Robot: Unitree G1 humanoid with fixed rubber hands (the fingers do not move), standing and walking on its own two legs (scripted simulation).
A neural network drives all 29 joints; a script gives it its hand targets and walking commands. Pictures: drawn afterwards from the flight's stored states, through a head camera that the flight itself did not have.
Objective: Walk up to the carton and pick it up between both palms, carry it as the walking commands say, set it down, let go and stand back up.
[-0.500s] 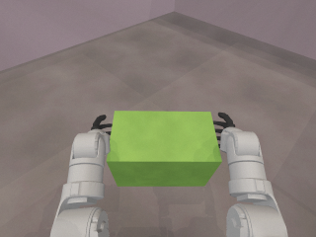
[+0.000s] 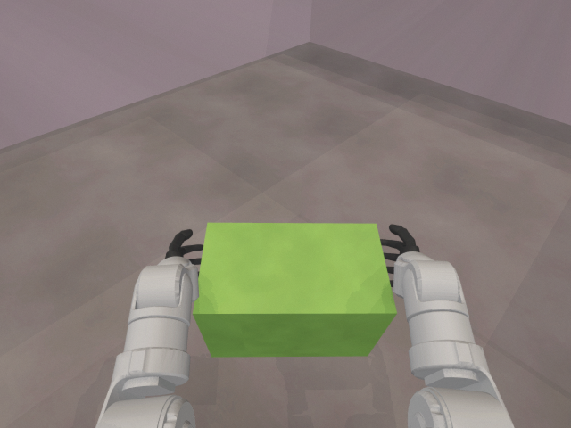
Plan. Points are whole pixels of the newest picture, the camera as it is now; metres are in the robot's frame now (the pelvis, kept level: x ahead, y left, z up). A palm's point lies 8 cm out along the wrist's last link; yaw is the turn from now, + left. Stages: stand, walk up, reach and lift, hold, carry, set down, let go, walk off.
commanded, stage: carry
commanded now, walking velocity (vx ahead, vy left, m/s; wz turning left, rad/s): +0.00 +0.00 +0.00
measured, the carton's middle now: (291, 292) +0.34 +0.00 +0.00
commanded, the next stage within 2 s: hold in 1.18 s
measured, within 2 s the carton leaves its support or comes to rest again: neither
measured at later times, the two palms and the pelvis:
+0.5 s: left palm (169, 273) +0.33 +0.17 +0.07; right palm (399, 265) +0.33 -0.16 +0.07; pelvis +0.00 +0.00 +0.00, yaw +0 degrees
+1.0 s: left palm (168, 274) +0.33 +0.18 +0.06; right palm (396, 266) +0.33 -0.16 +0.07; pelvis +0.01 +0.01 +0.00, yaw +0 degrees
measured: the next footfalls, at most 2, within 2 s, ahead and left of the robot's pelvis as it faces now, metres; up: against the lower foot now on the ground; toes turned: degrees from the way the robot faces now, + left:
none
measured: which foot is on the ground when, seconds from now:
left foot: down 0.00-1.00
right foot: down 0.00-1.00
